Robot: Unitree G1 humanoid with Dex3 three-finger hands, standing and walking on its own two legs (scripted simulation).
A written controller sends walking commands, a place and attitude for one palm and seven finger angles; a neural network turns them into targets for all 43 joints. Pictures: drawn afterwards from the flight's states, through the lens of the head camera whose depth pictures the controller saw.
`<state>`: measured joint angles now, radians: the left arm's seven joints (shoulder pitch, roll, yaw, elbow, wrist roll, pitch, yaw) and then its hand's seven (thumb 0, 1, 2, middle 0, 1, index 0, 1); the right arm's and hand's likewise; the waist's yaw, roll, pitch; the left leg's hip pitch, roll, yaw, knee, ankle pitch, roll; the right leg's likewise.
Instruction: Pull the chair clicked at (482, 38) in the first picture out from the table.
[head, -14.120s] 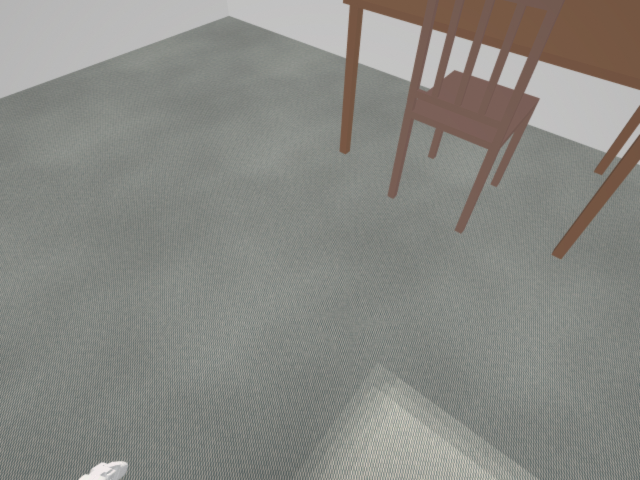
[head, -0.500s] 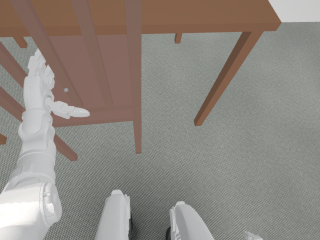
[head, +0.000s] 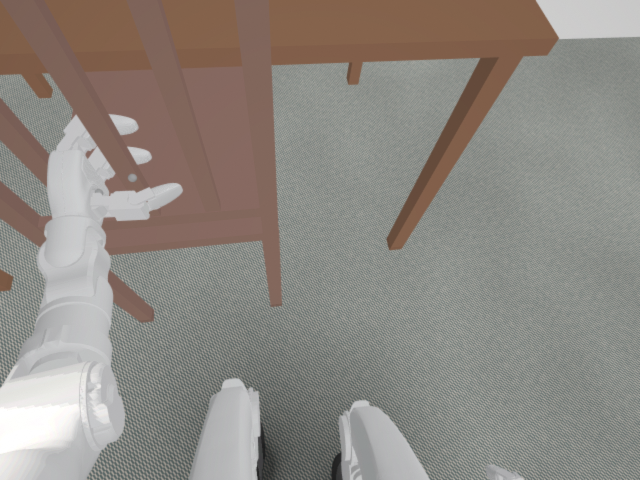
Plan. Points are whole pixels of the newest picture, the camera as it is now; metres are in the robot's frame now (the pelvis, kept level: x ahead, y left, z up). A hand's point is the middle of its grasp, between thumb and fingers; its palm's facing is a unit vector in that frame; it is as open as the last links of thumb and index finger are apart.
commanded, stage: hook a spindle and tug to test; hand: left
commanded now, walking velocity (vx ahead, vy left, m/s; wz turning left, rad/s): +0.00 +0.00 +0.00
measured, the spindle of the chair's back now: (106, 136) +0.50 +0.24 +0.08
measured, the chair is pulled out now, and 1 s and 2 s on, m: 0.00 0.03 0.17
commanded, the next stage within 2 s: step backward, pulling the chair out in 0.88 s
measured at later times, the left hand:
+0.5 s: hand (136, 178) +0.46 +0.21 +0.04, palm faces +0.16 -0.99 -0.02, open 5.5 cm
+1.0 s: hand (136, 199) +0.43 +0.21 +0.04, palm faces +0.15 -0.99 -0.03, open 5.5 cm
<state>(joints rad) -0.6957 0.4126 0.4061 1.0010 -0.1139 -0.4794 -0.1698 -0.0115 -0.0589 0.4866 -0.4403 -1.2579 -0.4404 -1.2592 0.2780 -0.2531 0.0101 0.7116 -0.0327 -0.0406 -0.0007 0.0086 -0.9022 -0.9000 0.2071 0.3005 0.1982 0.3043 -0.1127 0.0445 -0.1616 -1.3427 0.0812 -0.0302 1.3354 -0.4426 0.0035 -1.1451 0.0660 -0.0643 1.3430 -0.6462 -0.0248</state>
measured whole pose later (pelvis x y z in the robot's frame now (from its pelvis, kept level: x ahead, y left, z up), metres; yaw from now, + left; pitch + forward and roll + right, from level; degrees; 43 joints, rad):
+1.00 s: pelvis +0.02 +0.00 +0.01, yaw +0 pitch +24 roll -3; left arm -0.48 0.31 0.34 0.81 -0.15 -0.48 -0.13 0.00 0.71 0.78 -0.44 -1.42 -0.40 -1.45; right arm 0.24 -0.25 0.00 0.68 -0.02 -0.03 0.01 0.01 -0.90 -0.90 0.21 0.30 0.20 0.30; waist -0.08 0.04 -0.18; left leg -1.25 0.07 -0.01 1.28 -0.46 0.00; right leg -1.06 0.06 -0.04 1.29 -0.65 -0.02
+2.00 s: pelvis -0.05 +0.00 +0.12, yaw +1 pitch +3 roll -3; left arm -0.53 0.17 0.04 1.12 -0.09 -0.25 0.11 0.01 0.69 0.77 -0.28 -1.10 -0.50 -1.45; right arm 0.19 -0.26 0.00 0.78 0.03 -0.03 -0.12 0.01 -0.90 -0.90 0.21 0.30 0.20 0.30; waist -0.07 0.07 0.11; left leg -0.58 0.07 0.01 0.60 -0.08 0.01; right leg -0.44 0.07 -0.03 0.64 -0.26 -0.01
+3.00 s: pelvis -0.04 +0.00 +0.12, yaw +2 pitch +2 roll -2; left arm -0.54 0.18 -0.01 1.12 -0.07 -0.22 0.08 0.02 0.65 0.80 -0.27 -1.16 -0.50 -1.45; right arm 0.19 -0.27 0.00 0.82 0.03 -0.06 -0.14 0.01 -0.90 -0.90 0.21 0.30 0.20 0.30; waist -0.05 0.05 0.12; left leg -0.54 0.05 0.00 0.62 -0.11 0.00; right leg -0.40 0.05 -0.03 0.67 -0.30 -0.01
